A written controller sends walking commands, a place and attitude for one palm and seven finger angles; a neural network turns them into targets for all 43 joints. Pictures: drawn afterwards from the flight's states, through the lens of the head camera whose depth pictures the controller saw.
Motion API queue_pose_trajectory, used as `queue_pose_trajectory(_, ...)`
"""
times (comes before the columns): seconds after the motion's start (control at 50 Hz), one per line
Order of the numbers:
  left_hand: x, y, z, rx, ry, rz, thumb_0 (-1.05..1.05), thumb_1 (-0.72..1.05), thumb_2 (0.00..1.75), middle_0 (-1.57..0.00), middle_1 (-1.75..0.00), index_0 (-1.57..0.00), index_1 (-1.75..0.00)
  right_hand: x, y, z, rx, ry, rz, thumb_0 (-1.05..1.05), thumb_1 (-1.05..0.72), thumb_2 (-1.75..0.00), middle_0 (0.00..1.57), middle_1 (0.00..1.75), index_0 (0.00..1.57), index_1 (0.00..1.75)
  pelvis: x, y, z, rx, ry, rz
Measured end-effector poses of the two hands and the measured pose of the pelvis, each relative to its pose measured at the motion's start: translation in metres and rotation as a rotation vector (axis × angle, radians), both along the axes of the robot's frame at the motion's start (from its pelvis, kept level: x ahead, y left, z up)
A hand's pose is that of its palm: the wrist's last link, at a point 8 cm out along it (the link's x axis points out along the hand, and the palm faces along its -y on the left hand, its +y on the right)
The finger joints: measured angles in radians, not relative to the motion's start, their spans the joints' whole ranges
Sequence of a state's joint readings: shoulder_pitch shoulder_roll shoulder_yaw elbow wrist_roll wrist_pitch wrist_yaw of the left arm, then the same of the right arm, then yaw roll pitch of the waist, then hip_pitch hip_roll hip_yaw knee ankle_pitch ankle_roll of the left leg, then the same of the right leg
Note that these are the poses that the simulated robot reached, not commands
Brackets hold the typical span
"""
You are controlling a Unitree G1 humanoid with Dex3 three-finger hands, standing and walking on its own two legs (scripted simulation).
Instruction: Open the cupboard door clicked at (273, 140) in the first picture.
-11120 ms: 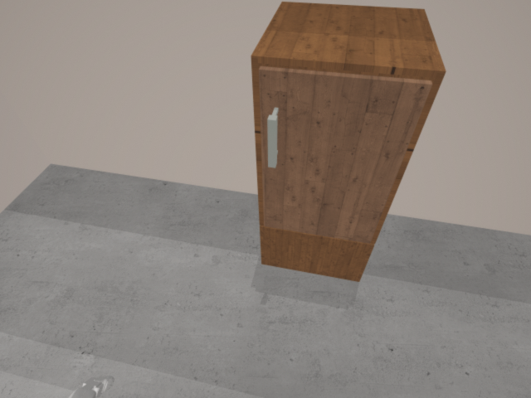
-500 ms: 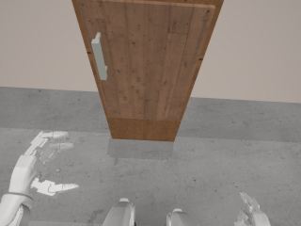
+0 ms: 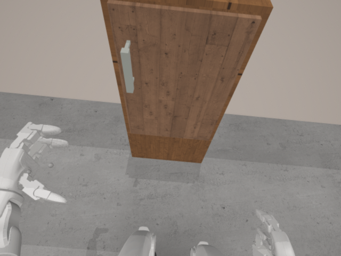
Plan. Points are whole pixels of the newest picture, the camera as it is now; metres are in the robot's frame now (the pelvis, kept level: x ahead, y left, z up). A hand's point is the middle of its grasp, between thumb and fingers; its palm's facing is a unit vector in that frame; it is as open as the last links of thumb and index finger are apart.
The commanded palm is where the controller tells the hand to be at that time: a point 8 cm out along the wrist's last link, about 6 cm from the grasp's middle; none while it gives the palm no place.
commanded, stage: raise the hand with hooked fingers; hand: left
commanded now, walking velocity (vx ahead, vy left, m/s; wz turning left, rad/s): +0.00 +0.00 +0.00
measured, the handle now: (129, 68) +0.61 +0.17 +0.04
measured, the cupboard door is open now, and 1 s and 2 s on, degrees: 0 0 0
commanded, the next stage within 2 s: move the hooked fingers beside the handle in 0.52 s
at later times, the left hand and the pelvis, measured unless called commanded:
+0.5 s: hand (60, 163) +0.29 +0.26 +0.05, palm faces +0.01 -1.00 -0.05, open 14.0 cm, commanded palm +0.26 +0.31 +0.05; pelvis +0.00 -0.01 +0.00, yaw +0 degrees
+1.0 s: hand (78, 135) +0.36 +0.25 +0.05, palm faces -0.02 -1.00 -0.04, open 14.0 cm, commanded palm +0.34 +0.29 +0.05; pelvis +0.00 -0.02 -0.01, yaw -1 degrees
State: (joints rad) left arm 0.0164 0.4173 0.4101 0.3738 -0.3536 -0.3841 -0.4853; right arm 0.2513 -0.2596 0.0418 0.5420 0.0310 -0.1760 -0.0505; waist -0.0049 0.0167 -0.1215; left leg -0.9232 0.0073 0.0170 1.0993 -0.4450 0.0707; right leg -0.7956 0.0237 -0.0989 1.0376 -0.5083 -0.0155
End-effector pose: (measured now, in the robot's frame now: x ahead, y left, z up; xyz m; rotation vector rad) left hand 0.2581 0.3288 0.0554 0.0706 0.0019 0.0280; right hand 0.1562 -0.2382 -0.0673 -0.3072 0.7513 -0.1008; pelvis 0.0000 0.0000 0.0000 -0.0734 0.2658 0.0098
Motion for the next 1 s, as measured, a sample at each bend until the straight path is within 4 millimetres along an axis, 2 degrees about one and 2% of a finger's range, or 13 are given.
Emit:
queue_pose_trajectory(0.1, 0.010, 0.004, -0.001, -0.014, 0.051, -0.025, -0.01, -0.50, 0.30, -0.29, -1.20, -0.29, -1.20, -0.013, -0.009, -0.002, -0.006, 0.038, -0.035, 0.02, -0.90, -0.89, 0.21, 0.30, 0.20, 0.30, 0.001, 0.000, 0.002, 0.002, 0.004, -0.003)
queue_pose_trajectory(0.28, 0.011, -0.009, -0.008, -0.023, 0.046, -0.027, -0.01, -0.50, 0.30, -0.30, -1.20, -0.30, -1.20, -0.024, -0.024, 0.001, -0.027, 0.055, -0.063, 0.02, -0.90, -0.89, 0.21, 0.30, 0.20, 0.30, 0.003, -0.004, 0.003, 0.010, 0.009, -0.012)
queue_pose_trajectory(0.7, 0.010, -0.024, -0.008, -0.021, 0.041, -0.022, -0.01, -0.50, 0.30, -0.30, -1.20, -0.30, -1.20, -0.004, -0.029, -0.005, 0.003, 0.013, -0.037, 0.02, -0.90, -0.89, 0.21, 0.30, 0.20, 0.30, 0.003, -0.020, -0.001, 0.016, 0.007, -0.004)
queue_pose_trajectory(0.84, 0.042, -0.023, -0.009, -0.032, 0.011, -0.009, -0.01, -0.50, 0.30, -0.30, -1.20, -0.30, -1.20, -0.010, -0.034, -0.015, -0.017, 0.050, -0.041, 0.02, -0.90, -0.89, 0.21, 0.30, 0.20, 0.30, 0.000, -0.024, -0.007, 0.015, 0.023, -0.003)
queue_pose_trajectory(1.0, 0.080, -0.029, -0.005, -0.034, 0.038, -0.050, -0.01, -0.50, 0.30, -0.30, -1.20, -0.30, -1.20, -0.033, -0.042, -0.020, -0.016, 0.119, -0.104, 0.02, -0.90, -0.89, 0.21, 0.30, 0.20, 0.30, 0.004, -0.023, -0.006, 0.018, 0.041, -0.018)
